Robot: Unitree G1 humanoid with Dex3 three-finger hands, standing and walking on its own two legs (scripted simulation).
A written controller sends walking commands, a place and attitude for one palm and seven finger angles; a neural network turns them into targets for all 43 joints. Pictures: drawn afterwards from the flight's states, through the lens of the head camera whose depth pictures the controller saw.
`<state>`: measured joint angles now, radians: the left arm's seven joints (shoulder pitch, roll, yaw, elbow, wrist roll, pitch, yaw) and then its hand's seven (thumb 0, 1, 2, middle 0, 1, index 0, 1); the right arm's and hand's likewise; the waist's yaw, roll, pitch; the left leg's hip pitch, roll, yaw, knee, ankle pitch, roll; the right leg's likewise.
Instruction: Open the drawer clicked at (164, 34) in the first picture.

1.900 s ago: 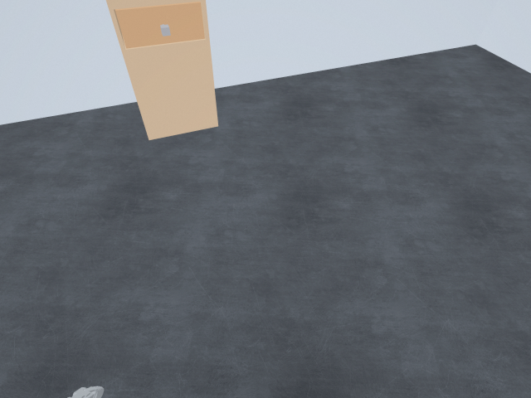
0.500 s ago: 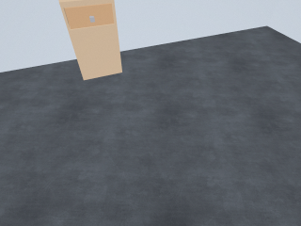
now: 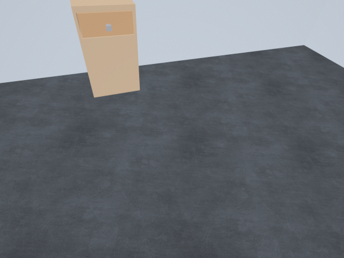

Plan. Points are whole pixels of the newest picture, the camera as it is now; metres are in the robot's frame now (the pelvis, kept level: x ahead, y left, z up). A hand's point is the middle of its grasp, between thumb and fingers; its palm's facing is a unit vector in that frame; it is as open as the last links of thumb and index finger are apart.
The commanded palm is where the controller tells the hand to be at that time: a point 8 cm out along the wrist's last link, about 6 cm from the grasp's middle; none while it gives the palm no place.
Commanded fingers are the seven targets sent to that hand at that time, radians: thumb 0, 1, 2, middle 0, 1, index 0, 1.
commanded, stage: walk to a spot facing it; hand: left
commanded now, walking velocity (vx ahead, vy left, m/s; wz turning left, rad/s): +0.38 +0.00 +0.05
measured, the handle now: (108, 26) +1.61 +0.55 -0.13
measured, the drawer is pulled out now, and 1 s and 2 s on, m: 0.00 0.00 0.00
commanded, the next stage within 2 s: turn to face it in 1.88 s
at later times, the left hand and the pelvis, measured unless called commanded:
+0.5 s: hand (128, 214) +0.28 +0.14 -0.17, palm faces +0.07 -0.98 -0.19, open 7.3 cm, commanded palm none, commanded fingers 0.00 0.90 0.90 -0.20 -0.30 -0.20 -0.30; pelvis +0.20 -0.04 +0.00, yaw +3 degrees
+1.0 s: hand (116, 175) +0.41 +0.21 -0.17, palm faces +0.13 -0.98 -0.14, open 7.4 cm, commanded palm none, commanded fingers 0.00 0.90 0.90 -0.20 -0.30 -0.20 -0.30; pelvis +0.42 +0.03 +0.02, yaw +4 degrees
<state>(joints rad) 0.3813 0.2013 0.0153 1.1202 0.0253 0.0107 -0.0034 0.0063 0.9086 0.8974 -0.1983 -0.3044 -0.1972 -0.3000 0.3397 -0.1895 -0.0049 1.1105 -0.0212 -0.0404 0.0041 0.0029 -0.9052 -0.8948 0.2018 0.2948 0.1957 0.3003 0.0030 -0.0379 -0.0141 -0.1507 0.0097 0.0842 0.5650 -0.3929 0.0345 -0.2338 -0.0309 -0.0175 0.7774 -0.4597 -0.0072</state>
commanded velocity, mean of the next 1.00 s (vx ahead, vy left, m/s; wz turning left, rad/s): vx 0.38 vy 0.00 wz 0.03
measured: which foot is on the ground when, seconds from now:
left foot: down 0.00-0.34, up 0.36-0.74, down 0.76-1.00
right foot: up 0.00-0.32, down 0.34-0.76, up 0.78-1.00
